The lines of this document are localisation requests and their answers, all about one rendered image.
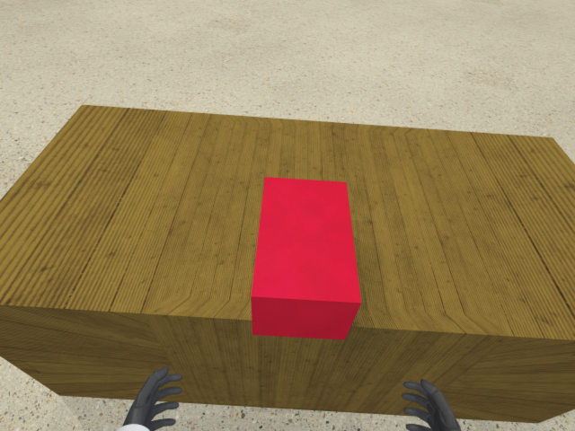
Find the robot right hand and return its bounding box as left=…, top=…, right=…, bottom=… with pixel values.
left=402, top=379, right=461, bottom=431

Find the carton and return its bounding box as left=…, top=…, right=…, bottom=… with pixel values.
left=251, top=177, right=361, bottom=340

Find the robot left hand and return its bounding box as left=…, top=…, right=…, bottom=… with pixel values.
left=123, top=366, right=182, bottom=431

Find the pedestal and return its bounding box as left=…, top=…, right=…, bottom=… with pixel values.
left=0, top=104, right=575, bottom=424

